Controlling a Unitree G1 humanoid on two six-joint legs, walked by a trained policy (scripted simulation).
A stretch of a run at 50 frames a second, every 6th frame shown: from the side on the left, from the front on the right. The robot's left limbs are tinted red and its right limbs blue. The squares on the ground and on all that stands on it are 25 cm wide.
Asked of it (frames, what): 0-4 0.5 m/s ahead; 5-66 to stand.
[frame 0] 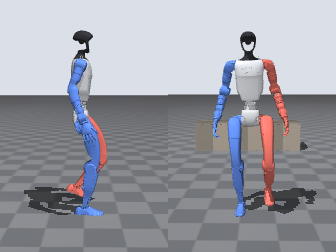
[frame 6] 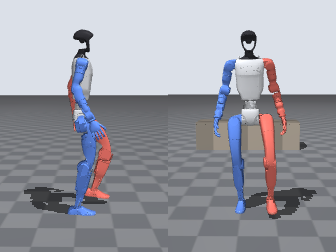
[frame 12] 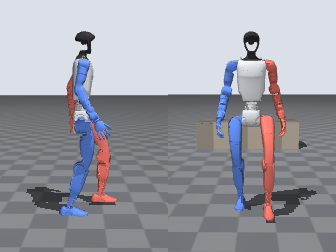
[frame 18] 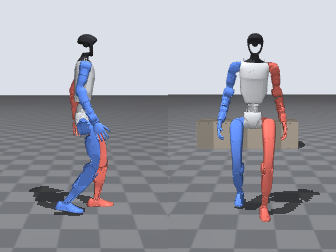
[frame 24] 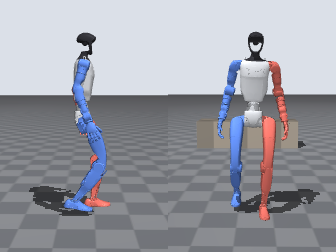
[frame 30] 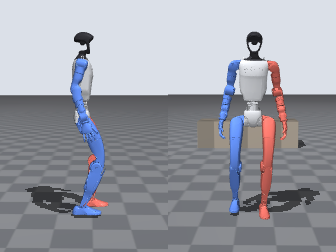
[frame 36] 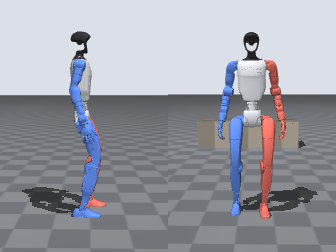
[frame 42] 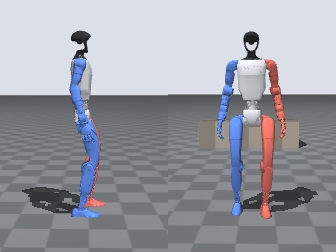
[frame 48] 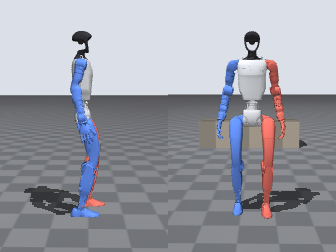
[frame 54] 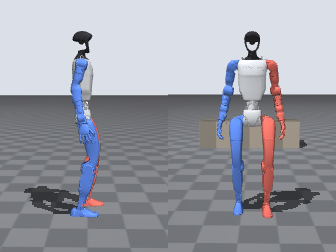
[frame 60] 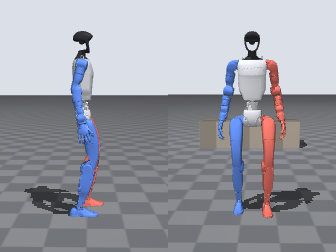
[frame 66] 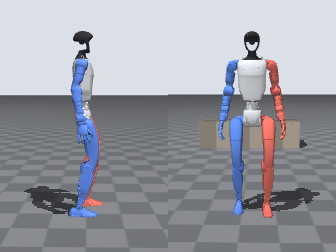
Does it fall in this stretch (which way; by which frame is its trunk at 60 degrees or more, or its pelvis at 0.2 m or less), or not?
no
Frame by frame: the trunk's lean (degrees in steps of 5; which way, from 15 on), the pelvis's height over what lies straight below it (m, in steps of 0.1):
0: 5, 0.8
6: 5, 0.8
12: 5, 0.8
18: 5, 0.8
24: 5, 0.8
30: 0, 0.8
36: 0, 0.8
42: 0, 0.8
48: 0, 0.8
54: 0, 0.8
60: 0, 0.8
66: 0, 0.8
